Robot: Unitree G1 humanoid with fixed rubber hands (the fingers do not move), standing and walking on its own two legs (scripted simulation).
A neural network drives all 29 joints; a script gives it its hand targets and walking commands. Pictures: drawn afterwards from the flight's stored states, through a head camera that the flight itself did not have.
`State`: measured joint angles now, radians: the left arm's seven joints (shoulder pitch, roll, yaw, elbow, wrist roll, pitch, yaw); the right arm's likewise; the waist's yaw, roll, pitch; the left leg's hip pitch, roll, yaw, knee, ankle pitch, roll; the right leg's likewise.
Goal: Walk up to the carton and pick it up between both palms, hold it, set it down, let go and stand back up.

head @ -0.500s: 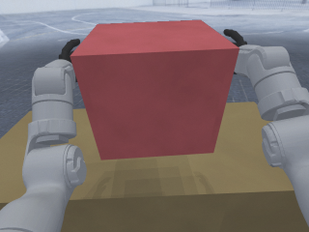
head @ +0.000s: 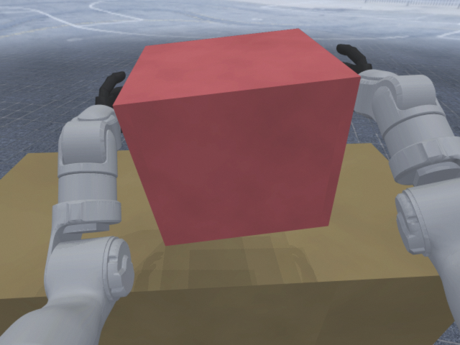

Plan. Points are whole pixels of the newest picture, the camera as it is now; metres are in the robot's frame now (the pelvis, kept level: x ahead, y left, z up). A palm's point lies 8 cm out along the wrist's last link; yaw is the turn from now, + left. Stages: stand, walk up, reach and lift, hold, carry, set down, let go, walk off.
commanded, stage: hold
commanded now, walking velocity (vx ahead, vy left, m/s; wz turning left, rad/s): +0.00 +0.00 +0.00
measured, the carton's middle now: (234, 133) +0.42 -0.01 +0.24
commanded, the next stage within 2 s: none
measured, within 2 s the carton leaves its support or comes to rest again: neither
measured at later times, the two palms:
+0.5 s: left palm (93, 93) +0.37 +0.20 +0.34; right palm (354, 75) +0.36 -0.19 +0.36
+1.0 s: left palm (97, 104) +0.36 +0.20 +0.32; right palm (354, 82) +0.36 -0.19 +0.35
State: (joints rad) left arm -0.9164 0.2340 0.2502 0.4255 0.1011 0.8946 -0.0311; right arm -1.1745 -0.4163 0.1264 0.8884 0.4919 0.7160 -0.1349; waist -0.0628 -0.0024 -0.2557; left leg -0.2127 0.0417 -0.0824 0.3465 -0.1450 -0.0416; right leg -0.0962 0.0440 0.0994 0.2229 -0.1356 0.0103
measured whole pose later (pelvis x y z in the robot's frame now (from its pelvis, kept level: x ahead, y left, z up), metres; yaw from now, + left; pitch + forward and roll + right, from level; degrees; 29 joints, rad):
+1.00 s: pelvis +0.00 +0.00 +0.00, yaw +1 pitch +1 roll -1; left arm -1.00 0.28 0.27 0.54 0.08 0.87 -0.06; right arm -1.20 -0.39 0.10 0.89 0.46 0.74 -0.16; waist -0.05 0.01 -0.28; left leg -0.22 0.04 -0.09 0.34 -0.13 -0.04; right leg -0.11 0.04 0.08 0.24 -0.14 0.01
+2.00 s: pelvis +0.00 +0.00 +0.00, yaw +1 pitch +1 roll -1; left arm -1.05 0.29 0.25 0.59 0.15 0.89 -0.10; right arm -1.24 -0.39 0.08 0.97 0.44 0.74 -0.13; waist -0.06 0.00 -0.28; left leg -0.22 0.04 -0.09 0.34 -0.14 -0.04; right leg -0.10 0.04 0.09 0.24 -0.14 0.00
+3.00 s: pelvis +0.00 +0.00 +0.00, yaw +0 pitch +0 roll -2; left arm -0.97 0.26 0.26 0.47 0.13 0.90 -0.07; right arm -1.18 -0.41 0.12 0.88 0.49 0.74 -0.14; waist -0.06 0.02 -0.27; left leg -0.21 0.04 -0.08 0.34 -0.14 -0.05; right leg -0.09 0.05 0.09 0.23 -0.14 0.00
